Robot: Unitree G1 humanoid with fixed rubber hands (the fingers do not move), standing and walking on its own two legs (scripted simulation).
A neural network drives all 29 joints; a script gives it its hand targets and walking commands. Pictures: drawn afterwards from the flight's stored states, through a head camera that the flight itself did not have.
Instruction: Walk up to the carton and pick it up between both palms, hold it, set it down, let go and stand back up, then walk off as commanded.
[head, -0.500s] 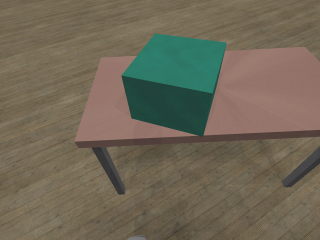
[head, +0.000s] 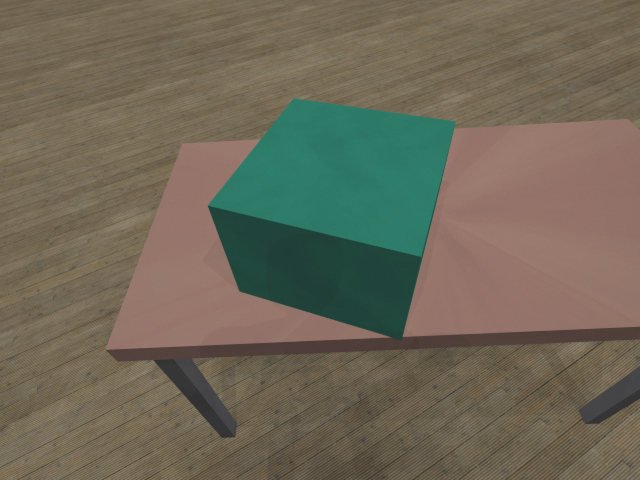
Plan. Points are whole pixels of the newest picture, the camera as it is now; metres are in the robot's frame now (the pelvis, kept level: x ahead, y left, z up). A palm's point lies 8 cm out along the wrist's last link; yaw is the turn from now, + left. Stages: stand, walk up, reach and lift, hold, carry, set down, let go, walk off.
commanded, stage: walk up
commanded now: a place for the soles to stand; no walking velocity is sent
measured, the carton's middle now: (343, 209) +0.55 -0.01 +0.00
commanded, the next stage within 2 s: none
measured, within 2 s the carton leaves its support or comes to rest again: neither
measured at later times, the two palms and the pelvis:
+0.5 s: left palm out of the picture +0.10 +0.31 -0.12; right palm out of the picture +0.13 -0.29 -0.10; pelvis +0.06 +0.01 +0.00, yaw +1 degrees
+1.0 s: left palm out of the picture +0.10 +0.32 -0.11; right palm out of the picture +0.13 -0.29 -0.09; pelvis +0.05 +0.01 +0.00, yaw +1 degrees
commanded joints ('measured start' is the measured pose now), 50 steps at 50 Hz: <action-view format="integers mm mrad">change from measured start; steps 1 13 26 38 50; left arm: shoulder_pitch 16 -79 -97 -121 -88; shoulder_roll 269 139 191 199 199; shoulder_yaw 59 -3 9 8 31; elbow -92 -110 -43 -38 -115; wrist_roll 12 -17 2 11 40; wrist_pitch -28 14 0 1 71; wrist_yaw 35 40 39 36 17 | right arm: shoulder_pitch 39 47 -84 -107 42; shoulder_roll -217 -258 -211 -203 -338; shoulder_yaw -62 -67 -36 -30 -93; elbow -55 -33 -44 -36 -42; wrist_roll -8 -37 -4 -10 -23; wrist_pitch -20 -54 -38 -31 -54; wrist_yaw -27 -60 -45 -39 -92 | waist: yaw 19 -13 10 10 -25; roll -129 89 -4 -7 103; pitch -9 -145 -150 -94 -39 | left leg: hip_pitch -247 263 123 63 127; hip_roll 49 253 151 120 402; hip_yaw -32 -339 -144 -139 -458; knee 63 -561 -442 -487 -562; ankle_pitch -13 431 391 231 384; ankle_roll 13 116 89 66 293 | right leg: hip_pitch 234 -50 149 136 -126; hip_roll -232 -43 -83 -89 -26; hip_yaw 349 55 81 111 97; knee -367 36 -167 -235 245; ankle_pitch -4 118 172 45 -294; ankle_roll -159 -4 -22 -29 -6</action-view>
